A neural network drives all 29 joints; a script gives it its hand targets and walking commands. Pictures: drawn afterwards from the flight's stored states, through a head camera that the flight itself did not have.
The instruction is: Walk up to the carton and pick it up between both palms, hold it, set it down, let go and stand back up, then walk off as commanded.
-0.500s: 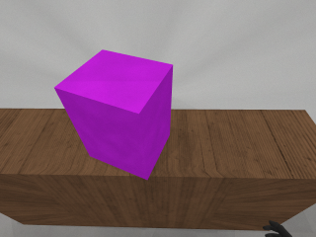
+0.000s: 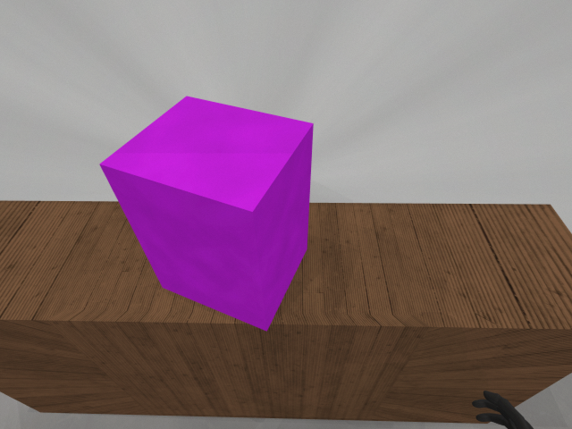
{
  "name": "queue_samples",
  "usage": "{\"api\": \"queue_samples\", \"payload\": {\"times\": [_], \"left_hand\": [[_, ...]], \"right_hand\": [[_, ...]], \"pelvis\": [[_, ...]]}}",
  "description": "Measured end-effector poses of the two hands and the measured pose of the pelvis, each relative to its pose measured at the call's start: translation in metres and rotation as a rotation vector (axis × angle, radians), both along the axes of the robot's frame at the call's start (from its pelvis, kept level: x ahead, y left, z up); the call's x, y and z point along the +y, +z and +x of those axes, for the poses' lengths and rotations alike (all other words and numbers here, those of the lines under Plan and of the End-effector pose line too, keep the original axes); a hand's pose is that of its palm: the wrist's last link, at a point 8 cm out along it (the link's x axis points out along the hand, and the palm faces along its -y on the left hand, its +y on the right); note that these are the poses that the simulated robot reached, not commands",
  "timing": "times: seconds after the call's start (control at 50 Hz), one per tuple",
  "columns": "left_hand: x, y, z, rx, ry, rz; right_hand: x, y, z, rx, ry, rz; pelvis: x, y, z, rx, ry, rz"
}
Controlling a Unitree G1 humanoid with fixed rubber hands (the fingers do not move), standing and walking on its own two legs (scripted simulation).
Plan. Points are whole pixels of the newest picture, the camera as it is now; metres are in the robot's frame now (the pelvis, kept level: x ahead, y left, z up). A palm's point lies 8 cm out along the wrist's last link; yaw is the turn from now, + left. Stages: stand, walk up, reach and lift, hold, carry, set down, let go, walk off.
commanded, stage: walk up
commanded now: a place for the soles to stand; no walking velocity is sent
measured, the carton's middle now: (227, 216) +0.46 +0.09 +0.05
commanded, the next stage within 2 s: none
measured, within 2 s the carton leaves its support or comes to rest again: neither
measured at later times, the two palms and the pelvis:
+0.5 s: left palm out of the picture +0.09 +0.30 -0.07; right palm out of the picture +0.13 -0.31 -0.08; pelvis +0.00 +0.00 +0.00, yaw +0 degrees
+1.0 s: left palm out of the picture +0.10 +0.30 -0.07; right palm out of the picture +0.13 -0.31 -0.07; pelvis +0.01 +0.00 +0.01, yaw +0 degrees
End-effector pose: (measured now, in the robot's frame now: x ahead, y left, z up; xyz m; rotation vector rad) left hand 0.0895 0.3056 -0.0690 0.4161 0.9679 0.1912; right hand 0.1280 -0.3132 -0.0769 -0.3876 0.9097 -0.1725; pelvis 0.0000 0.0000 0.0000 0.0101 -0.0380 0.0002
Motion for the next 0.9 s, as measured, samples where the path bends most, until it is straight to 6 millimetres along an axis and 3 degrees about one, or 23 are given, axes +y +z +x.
{"api": "queue_samples", "payload": {"times": [0.9], "left_hand": [[-0.0036, 0.0032, 0.0046, -0.002, 0.001, -0.018]], "right_hand": [[-0.0011, 0.0023, -0.001, 0.022, -0.008, 0.001]], "pelvis": [[0.0002, 0.0053, 0.003, 0.02, -0.002, -0.002]]}}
